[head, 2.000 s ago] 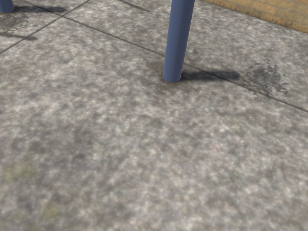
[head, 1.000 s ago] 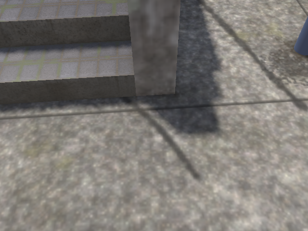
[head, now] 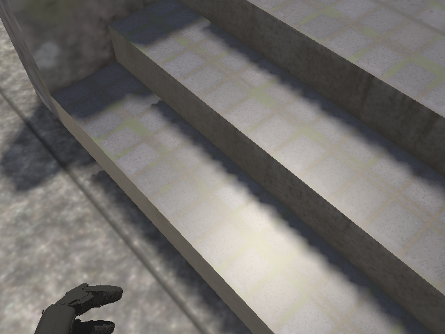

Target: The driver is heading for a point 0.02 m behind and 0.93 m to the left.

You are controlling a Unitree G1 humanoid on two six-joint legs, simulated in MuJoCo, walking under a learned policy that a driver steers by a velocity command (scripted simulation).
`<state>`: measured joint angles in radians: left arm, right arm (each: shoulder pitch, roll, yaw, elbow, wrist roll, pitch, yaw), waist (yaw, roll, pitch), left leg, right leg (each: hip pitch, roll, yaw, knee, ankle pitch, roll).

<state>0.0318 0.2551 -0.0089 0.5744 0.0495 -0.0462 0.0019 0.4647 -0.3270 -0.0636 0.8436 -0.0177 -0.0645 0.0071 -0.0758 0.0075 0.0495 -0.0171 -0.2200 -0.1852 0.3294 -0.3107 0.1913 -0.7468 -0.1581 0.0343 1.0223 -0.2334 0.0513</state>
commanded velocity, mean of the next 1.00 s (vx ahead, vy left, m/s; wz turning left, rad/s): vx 0.55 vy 0.00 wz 0.54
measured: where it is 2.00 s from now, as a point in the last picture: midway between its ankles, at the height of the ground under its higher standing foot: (65, 164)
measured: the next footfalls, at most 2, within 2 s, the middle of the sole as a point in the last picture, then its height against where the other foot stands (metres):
right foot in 0.12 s outside the picture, level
left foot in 0.48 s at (179, 299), level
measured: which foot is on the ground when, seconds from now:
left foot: down 0.00-0.12, up 0.14-0.46, down 0.48-0.74, up 0.76-1.00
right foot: up 0.00-0.10, down 0.12-0.44, up 0.46-0.72, down 0.74-1.00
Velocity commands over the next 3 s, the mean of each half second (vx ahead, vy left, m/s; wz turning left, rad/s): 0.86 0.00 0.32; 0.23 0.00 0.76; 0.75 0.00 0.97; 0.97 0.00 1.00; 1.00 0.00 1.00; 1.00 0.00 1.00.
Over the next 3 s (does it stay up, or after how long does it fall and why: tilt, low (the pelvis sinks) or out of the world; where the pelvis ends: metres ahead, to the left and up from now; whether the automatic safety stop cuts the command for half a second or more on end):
stays up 0.67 1.21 -0.01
